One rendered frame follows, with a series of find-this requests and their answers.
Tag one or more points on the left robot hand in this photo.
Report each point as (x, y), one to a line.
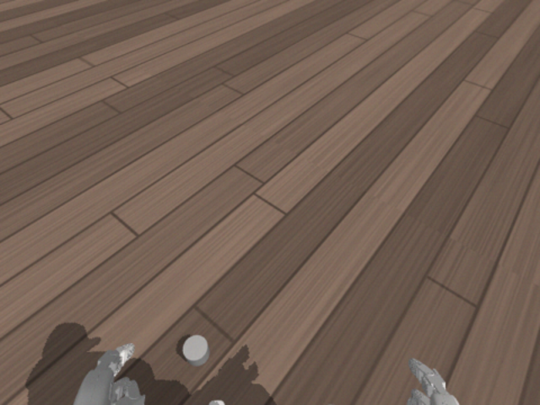
(98, 386)

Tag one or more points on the tin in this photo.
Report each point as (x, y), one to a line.
(196, 350)

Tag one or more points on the right robot hand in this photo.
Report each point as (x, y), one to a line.
(433, 385)

